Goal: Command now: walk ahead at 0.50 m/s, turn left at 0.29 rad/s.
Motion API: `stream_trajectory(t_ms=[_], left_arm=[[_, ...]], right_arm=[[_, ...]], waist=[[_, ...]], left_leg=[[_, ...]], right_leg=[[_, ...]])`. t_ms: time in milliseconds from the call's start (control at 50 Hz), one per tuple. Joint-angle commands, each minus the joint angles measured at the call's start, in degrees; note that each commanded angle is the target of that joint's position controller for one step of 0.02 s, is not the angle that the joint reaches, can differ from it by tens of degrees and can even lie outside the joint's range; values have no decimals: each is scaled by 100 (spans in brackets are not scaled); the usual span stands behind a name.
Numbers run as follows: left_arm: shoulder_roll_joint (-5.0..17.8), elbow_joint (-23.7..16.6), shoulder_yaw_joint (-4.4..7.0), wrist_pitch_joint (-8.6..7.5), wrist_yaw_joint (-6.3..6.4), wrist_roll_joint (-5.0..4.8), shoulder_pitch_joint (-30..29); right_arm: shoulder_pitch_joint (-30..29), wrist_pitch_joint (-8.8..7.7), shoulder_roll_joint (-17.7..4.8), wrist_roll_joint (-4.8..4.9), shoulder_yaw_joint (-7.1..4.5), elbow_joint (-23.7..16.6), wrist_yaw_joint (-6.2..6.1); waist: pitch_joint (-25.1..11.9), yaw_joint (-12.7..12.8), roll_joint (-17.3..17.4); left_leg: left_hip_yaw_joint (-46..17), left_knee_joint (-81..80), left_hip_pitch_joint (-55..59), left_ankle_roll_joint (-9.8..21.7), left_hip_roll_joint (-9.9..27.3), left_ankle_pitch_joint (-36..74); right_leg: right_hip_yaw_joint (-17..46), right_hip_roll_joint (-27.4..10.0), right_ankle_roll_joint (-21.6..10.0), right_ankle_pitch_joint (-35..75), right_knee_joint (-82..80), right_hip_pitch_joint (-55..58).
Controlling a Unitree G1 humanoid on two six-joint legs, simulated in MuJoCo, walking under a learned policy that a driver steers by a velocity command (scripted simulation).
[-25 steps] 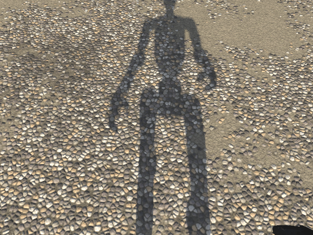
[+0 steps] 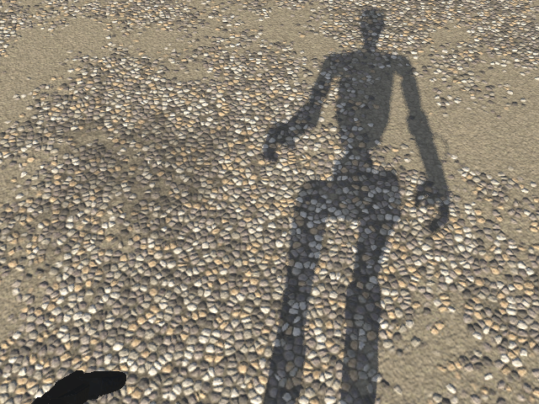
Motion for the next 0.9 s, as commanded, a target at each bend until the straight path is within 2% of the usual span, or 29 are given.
stream_trajectory(t_ms=[20,40,60,80,100,140,200,240,320,360,400,420,440,460,480,500,520,540,560,580,600,640,680,720,760,780,820,860,900], left_arm=[[1269,227,447,4,-20,-119,2081],[904,161,335,27,-7,-148,1762],[788,95,271,75,8,-74,1418],[661,113,216,105,11,-41,1206],[566,121,170,98,26,0,1096],[529,184,152,80,35,-33,1112],[805,322,219,74,75,-106,1276],[905,394,239,114,99,-127,1366],[1005,599,239,190,110,-190,1736],[1027,712,237,244,111,-210,1920],[1094,792,256,308,130,-224,1976],[1123,825,266,344,143,-231,1993],[1177,831,274,376,157,-239,1912],[1135,820,249,393,167,-240,1857],[908,706,149,373,169,-158,1767],[311,540,-39,274,160,-96,2264],[484,604,-13,189,153,-188,2283],[945,505,139,175,136,-331,1858],[934,419,147,191,138,-334,1534],[868,400,162,230,152,-261,1389],[792,442,193,311,165,-228,1477],[530,518,168,462,166,-245,1664],[455,433,177,538,180,-228,1508],[422,328,177,540,161,-203,1249],[351,209,149,501,90,-161,944],[282,125,117,481,43,-127,732],[187,-83,77,469,-56,-85,321],[280,-239,112,499,-143,-102,215],[471,-346,194,537,-204,-77,314]], right_arm=[[717,-179,-346,123,61,-384,4],[-9,-183,-740,132,-44,-464,5],[-480,-184,-717,58,-31,-586,-5],[-734,-206,-637,-36,-26,-669,13],[-710,-215,-556,-61,-36,-672,37],[-550,-202,-344,-30,4,-608,70],[-956,-206,-151,-78,94,-751,77],[-1297,-237,-66,-75,143,-809,104],[-1960,-289,-55,-12,168,-932,187],[-2225,-308,-93,20,158,-1030,237],[-2344,-332,-173,25,134,-1105,289],[-2285,-351,-238,15,107,-1108,299],[-1974,-371,-344,-2,47,-1039,292],[-1289,-378,-550,-37,-72,-832,255],[-310,-374,-879,-111,-201,-631,191],[341,-309,-1440,-204,-336,-548,138],[496,-275,-1086,-155,-241,-493,146],[187,-277,-780,-111,-131,-460,144],[-202,-286,-605,-91,-66,-475,146],[-557,-313,-429,-110,-13,-456,172],[-800,-371,-290,-137,22,-442,188],[-1018,-469,-249,-165,-2,-347,198],[-1021,-531,-346,-195,-49,-222,171],[-919,-534,-420,-214,-81,-94,123],[-1036,-486,-503,-209,-89,-56,59],[-1050,-452,-569,-194,-101,-42,20],[-836,-374,-698,-148,-132,57,-52],[-737,-270,-816,-66,-171,127,-88],[-818,-159,-940,35,-224,123,-131]], waist=[[-1716,769,-1559],[-831,905,-868],[-418,817,-463],[-50,700,-366],[6,535,-514],[-55,422,-681],[38,492,-551],[64,601,-498],[182,850,-485],[265,908,-493],[316,848,-535],[293,763,-546],[145,521,-554],[-268,153,-465],[-1016,-295,-259],[-1916,-287,1022],[-2228,-351,1381],[-1316,-320,920],[-767,-159,716],[-375,19,543],[-179,220,654],[-43,424,621],[88,476,441],[170,429,307],[315,405,261],[353,341,246],[320,163,208],[222,152,276],[80,289,392]], left_leg=[[80,3494,-3606,-144,14,-555],[36,3750,-3921,-118,279,-95],[300,3628,-3815,-112,509,316],[410,3262,-3727,-123,682,606],[457,2935,-3431,-122,875,844],[629,2525,-3107,-169,962,974],[804,1605,-3228,-293,1055,1415],[888,860,-3111,-328,1038,2053],[1075,-210,-2667,-356,837,2917],[1078,-477,-2652,-285,778,2886],[1078,-707,-2614,-143,731,2567],[1083,-836,-2377,-73,685,2393],[1169,-1021,-1847,18,567,2313],[1264,-1197,-805,158,457,2366],[763,-954,802,427,1020,2495],[-1449,-1055,3012,1157,2549,1847],[-2761,-1750,2939,1362,2899,1082],[-2041,-1911,2232,1118,2686,733],[-1304,-2086,1462,961,2459,893],[-801,-2336,783,886,2230,1188],[-349,-2557,288,807,2051,1538],[243,-2872,-241,807,1927,2108],[699,-3007,-320,832,1931,2640],[1083,-3041,-162,823,1906,2992],[1661,-2937,-248,696,1723,3841],[1916,-2861,-320,634,1647,4186],[2108,-2663,-140,596,1722,4687],[2146,-2355,308,537,1870,4941],[2160,-1829,671,430,1986,5572]], right_leg=[[4599,-2469,-1634,-2218,-1243,4621],[3881,-2236,-1347,-2493,-1366,3903],[3134,-1984,-1160,-1968,-1402,3205],[2616,-1754,-1147,-1347,-1535,2593],[2244,-1561,-1077,-863,-1641,2239],[1784,-1368,-1094,-232,-1819,1980],[1339,-1413,-1229,472,-2045,1902],[1004,-1320,-1151,661,-2104,1903],[617,-1255,-1003,802,-2039,1953],[662,-1397,-959,814,-1933,2209],[720,-1564,-880,1023,-1753,2524],[788,-1603,-827,1272,-1582,2584],[751,-1546,-750,1891,-1219,2564],[574,-1300,-621,2552,-460,2368],[372,-1007,-417,1986,855,1530],[-119,-171,31,-388,3081,-711],[566,-45,41,-2629,4022,-1420],[690,-341,4,-2308,4391,-1827],[526,-586,-9,-1820,4259,-1797],[476,-742,19,-1440,3990,-1623],[522,-889,43,-1147,3775,-1307],[507,-935,124,-815,3675,-933],[586,-945,194,-407,3460,-1123],[646,-924,233,144,2948,-1362],[394,-827,234,742,2064,-1123],[182,-763,222,1013,1619,-900],[-108,-650,188,1269,1098,-685],[-166,-589,88,1042,805,-673],[-295,-424,-90,449,646,-516]])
